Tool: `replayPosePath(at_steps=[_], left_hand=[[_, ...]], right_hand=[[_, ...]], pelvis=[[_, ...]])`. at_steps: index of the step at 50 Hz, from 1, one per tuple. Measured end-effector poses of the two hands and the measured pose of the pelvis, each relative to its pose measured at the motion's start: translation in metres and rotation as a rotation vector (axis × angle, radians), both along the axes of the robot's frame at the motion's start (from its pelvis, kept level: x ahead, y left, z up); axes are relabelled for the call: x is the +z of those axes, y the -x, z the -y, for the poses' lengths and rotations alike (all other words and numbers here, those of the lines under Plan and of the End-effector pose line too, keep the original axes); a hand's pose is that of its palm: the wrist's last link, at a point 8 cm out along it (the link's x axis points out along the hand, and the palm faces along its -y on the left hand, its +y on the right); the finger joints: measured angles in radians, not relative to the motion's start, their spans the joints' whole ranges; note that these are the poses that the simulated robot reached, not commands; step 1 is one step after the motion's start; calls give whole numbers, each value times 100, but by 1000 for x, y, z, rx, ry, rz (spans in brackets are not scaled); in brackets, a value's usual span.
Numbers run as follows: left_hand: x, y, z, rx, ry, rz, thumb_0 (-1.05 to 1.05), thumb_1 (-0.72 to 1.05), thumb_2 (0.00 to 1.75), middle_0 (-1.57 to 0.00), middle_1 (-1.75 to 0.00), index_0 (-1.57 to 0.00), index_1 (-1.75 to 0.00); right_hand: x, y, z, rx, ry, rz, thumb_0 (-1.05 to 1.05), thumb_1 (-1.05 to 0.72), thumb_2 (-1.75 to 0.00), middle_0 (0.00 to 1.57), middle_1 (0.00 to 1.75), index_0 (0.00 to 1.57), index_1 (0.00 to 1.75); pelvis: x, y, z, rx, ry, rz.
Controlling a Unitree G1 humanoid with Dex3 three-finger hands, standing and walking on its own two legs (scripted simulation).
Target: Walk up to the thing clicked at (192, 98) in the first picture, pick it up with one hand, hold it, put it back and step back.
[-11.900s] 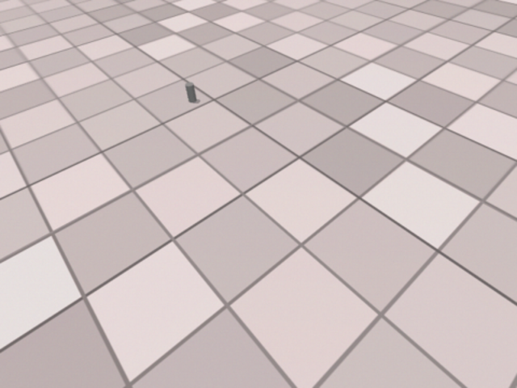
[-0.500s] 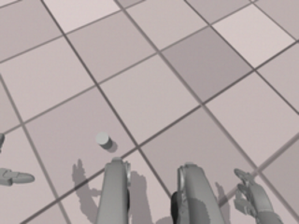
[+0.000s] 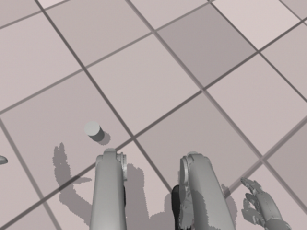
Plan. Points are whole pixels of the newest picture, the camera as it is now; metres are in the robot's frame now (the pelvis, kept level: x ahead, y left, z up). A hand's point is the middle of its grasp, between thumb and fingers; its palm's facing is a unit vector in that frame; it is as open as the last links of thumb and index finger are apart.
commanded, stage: go down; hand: left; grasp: from the side
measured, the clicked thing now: (95, 132) +0.42 +0.25 -0.38
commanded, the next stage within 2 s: approach in 0.74 s
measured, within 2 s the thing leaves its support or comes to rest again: neither
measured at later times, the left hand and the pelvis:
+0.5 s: hand out of the picture +0.33 +0.42 -0.05, palm faces +0.23 -0.95 -0.20, open 17.0 cm; pelvis -0.01 +0.00 -0.05, yaw -1 degrees
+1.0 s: hand out of the picture +0.33 +0.43 -0.08, palm faces +0.24 -0.96 -0.13, open 17.5 cm; pelvis -0.01 +0.00 -0.07, yaw -2 degrees
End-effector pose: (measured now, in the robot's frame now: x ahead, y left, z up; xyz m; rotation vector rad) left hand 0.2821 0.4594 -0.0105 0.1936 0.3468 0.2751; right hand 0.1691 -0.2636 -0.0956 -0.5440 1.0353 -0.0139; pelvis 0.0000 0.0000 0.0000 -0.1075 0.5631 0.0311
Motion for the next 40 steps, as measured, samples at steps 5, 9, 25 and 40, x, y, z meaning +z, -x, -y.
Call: replayPosePath(at_steps=[5, 9, 25, 40], left_hand=[[-9, -4, -2, -11, 3, 39, -1, -37, 16, -2, -13, -3, -12], [-15, -8, -4, -21, 3, 58, -1, -38, 16, -2, -13, -3, -12], [-26, -12, -10, -23, 15, 92, -1, -45, 16, -2, -13, -3, -13], [-40, -20, -13, -38, 26, 122, -1, -51, 15, -3, -13, -4, -13]], right_hand=[[-14, -1, 3, 17, 13, -3, 0, -89, -89, 21, 30, 20, 30], [-24, 0, 3, 24, 16, 0, 0, -90, -90, 21, 30, 20, 30], [-52, 16, 4, 29, 7, -30, 0, -91, -90, 21, 30, 20, 30], [-63, 23, 6, 22, 25, -62, 0, -91, -90, 21, 30, 20, 30]], pelvis=[[-15, 3, 1, -4, 1, 8], [-25, 5, 2, -7, 2, 15], [-51, 11, 3, -16, 1, 29], [-64, 9, 1, -22, 9, 31]])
